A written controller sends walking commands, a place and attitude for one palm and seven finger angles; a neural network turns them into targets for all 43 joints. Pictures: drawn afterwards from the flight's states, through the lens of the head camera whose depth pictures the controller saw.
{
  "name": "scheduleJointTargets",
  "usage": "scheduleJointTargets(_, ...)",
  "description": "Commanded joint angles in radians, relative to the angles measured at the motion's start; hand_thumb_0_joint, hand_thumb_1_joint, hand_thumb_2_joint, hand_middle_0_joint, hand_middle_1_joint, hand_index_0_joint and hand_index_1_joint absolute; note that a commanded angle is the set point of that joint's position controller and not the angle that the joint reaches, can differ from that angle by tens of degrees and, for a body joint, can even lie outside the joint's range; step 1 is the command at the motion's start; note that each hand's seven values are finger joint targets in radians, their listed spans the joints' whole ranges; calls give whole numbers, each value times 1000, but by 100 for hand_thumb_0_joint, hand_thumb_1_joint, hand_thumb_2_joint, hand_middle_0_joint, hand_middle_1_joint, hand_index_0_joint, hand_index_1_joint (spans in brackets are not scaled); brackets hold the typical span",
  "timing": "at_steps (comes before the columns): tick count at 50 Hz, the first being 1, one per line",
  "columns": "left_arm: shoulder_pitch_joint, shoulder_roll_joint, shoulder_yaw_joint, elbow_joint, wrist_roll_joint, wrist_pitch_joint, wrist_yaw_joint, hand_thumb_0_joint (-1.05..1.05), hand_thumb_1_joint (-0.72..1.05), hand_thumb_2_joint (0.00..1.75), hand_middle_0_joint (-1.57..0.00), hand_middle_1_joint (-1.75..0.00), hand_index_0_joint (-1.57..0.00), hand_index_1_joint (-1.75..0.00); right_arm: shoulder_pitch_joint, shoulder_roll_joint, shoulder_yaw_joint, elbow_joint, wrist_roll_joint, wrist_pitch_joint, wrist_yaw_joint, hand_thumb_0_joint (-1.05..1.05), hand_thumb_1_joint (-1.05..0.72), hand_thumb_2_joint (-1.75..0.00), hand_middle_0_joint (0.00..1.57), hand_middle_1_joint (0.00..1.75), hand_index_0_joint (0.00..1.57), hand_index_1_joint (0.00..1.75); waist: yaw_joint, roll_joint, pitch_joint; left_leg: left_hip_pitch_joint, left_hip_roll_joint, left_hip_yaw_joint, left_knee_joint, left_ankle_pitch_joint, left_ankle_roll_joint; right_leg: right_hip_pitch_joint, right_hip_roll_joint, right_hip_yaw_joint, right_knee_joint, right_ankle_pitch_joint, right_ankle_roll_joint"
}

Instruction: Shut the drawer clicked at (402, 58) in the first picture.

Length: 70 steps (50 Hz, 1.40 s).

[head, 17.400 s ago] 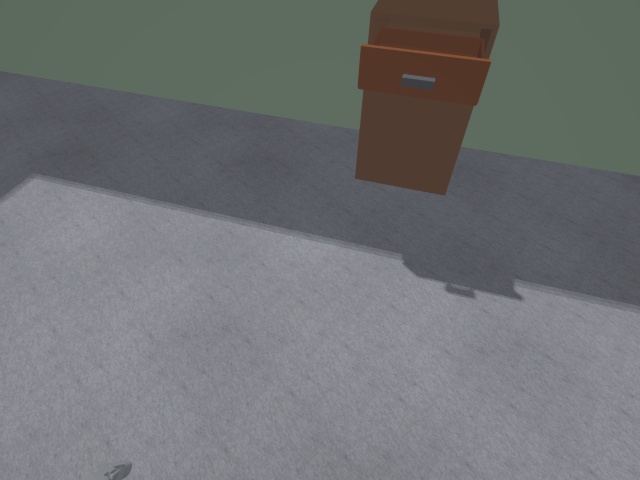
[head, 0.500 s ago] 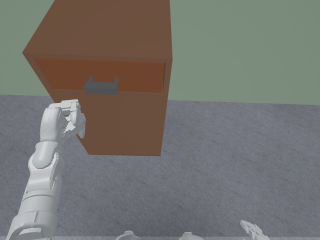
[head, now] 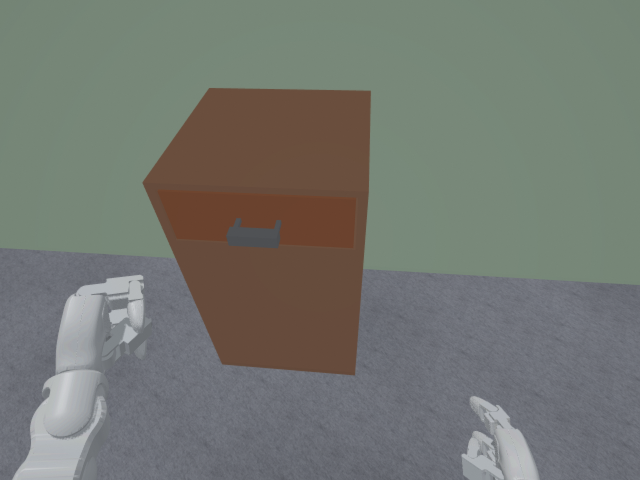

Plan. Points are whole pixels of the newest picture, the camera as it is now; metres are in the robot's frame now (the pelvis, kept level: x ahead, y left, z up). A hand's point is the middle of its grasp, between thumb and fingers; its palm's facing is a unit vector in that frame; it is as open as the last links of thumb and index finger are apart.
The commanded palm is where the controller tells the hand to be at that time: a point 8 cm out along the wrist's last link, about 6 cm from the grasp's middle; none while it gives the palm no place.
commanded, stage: draw the hand back to the body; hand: left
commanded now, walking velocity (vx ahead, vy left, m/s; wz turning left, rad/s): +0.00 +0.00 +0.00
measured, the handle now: (256, 230) +0.60 +0.20 -0.08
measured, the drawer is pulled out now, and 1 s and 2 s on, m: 0.00 0.00 0.00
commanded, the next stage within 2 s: step back with the hand held close in 0.46 s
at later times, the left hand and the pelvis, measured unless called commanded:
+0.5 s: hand (83, 367) +0.18 +0.23 +0.16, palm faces +0.42 -0.82 -0.39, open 3.3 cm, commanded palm +0.13 +0.27 +0.18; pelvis +0.00 -0.01 +0.01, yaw +0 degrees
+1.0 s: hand (61, 374) +0.17 +0.25 +0.15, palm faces +0.28 -0.81 -0.51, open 3.3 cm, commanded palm +0.11 +0.29 +0.18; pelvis -0.03 +0.02 +0.00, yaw -1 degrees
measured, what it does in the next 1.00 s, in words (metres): stands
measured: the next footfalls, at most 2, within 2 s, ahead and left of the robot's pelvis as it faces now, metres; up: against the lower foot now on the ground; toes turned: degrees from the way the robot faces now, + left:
right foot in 1.66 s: -0.28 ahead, -0.09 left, +0.00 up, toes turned +0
left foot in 2.00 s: -0.09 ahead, +0.09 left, +0.00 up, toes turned -1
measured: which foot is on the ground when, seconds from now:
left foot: down 0.00-1.00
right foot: down 0.00-1.00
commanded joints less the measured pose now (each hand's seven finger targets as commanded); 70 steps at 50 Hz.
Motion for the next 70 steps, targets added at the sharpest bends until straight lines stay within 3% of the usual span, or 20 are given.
scheduleJointTargets(1,-52,186,138,-336,-7,-69,7,0,90,90,-140,-160,-140,-160,-123,-102,-45,-142,-14,-73,-4,0,-90,-90,20,30,20,30,6,-6,-86,56,23,-37,-131,243,4,90,-17,36,-119,228,-11)
scheduleJointTargets(9,148,196,202,-564,-4,-97,16,0,90,90,-140,-160,-140,-160,-121,-92,-56,-134,-25,-130,10,0,-90,-90,20,30,20,30,16,29,-68,95,22,-27,-139,271,3,109,-18,36,-149,253,-6)
scheduleJointTargets(14,282,211,260,-618,-4,-113,21,0,90,90,-140,-160,-140,-160,-119,-89,-67,-126,-24,-155,11,0,-90,-90,20,30,20,30,28,-19,-38,90,26,-22,-130,272,6,102,-17,43,-160,256,-3)
scheduleJointTargets(17,259,153,213,-517,-3,-102,16,0,90,90,-140,-160,-140,-160,-110,-93,-72,-106,-22,-148,6,0,-90,-90,20,30,20,30,7,-65,65,68,31,-19,-136,197,10,34,-19,48,-187,167,4)
scheduleJointTargets(20,216,153,208,-493,2,-110,18,0,90,90,-140,-160,-140,-160,-110,-99,-76,-102,-22,-148,-2,0,-90,-90,20,30,20,30,2,-79,91,66,27,-23,-134,143,17,3,-21,52,-212,82,6)
scheduleJointTargets(24,213,189,235,-569,9,-132,28,0,90,90,-140,-160,-140,-160,-118,-92,-75,-108,-29,-169,-6,0,-90,-90,20,30,20,30,25,-18,-34,103,21,-21,-131,191,19,73,-32,58,-181,146,1)
scheduleJointTargets(27,227,206,246,-610,10,-134,37,0,90,90,-140,-160,-140,-160,-118,-87,-70,-107,-31,-188,-7,0,-90,-90,20,30,20,30,31,32,-64,107,19,-20,-129,231,15,104,-36,59,-167,208,-2)
scheduleJointTargets(29,245,202,248,-605,11,-130,40,0,90,90,-140,-160,-140,-160,-118,-84,-69,-102,-32,-192,-5,0,-90,-90,20,30,20,30,31,8,-45,100,20,-20,-124,268,12,107,-31,54,-160,254,-3)
scheduleJointTargets(30,50,367,426,-686,11,-192,48,0,90,90,-140,-160,-140,-160,-88,-105,-64,-147,-28,-166,3,0,-90,-90,20,30,20,30,-11,35,83,17,25,-50,-124,178,20,18,-81,168,-229,266,-8)
scheduleJointTargets(31,175,277,367,-567,14,-196,38,0,90,90,-140,-160,-140,-160,-96,-94,-79,-102,-33,-150,4,0,-90,-90,20,30,20,30,-19,-60,90,11,32,-56,-91,166,22,-17,-110,185,-247,265,-13)
scheduleJointTargets(33,289,188,291,-477,22,-183,25,0,90,90,-140,-160,-140,-160,-89,-99,-91,-102,-36,-114,14,0,-90,-90,20,30,20,30,-29,-118,80,32,36,-50,-77,209,19,-28,-116,170,-247,299,-7)
scheduleJointTargets(36,365,160,272,-471,23,-194,17,0,90,90,-140,-160,-140,-160,-95,-109,-108,-109,-36,-81,20,0,-90,-90,20,30,20,30,-30,-47,-7,29,57,-42,-108,293,18,34,-106,124,-186,382,7)
scheduleJointTargets(41,428,225,324,-594,19,-202,31,0,90,90,-140,-160,-140,-160,-114,-110,-118,-147,-31,-50,16,0,-90,-90,20,30,20,30,-20,-38,-153,18,76,-55,-117,443,20,119,-88,86,-98,491,19)
scheduleJointTargets(46,439,269,362,-693,17,-205,51,0,90,90,-140,-160,-140,-160,-107,-106,-120,-171,-29,-44,-1,0,-90,-90,20,30,20,30,-17,-6,-188,-29,87,-74,-114,480,17,135,-74,83,-40,515,25)
scheduleJointTargets(51,455,236,344,-656,23,-204,53,0,90,90,-140,-160,-140,-160,-92,-110,-126,-161,-31,-50,-5,0,-90,-90,20,30,20,30,-24,29,-124,-120,111,-97,-154,384,25,108,-48,75,-7,390,29)
scheduleJointTargets(55,421,213,327,-631,35,-213,51,0,90,90,-140,-160,-140,-160,-95,-124,-127,-163,-33,-65,-4,0,-90,-90,20,30,20,30,-29,55,-45,-328,143,-146,-243,58,54,156,-26,80,52,244,32)
scheduleJointTargets(60,367,225,338,-641,58,-232,57,0,90,90,-140,-160,-140,-160,-87,-128,-125,-168,-30,-90,-8,0,-90,-90,20,30,20,30,-38,-15,-6,-510,138,-167,-250,-268,80,202,-30,129,49,144,34)
scheduleJointTargets(66,335,222,318,-690,59,-254,70,0,90,90,-140,-160,-140,-160,-58,-116,-123,-156,-43,-108,-5,0,-90,-90,20,30,20,30,-53,-111,6,-293,54,-118,-31,-230,41,-120,-119,242,-185,-197,-18)
scheduleJointTargets(68,342,227,314,-702,53,-260,80,0,90,90,-140,-160,-140,-160,-49,-113,-119,-140,-46,-110,-3,0,-90,-90,20,30,20,30,-59,-99,-13,-184,38,-106,16,-160,24,-216,-138,227,-209,-202,-31)
scheduleJointTargets(70,345,234,318,-717,51,-267,87,0,90,90,-140,-160,-140,-160,-54,-119,-118,-137,-48,-109,-6,0,-90,-90,20,30,20,30,-64,-33,-16,-205,56,-140,-46,-172,27,-204,-108,182,-172,-177,-19)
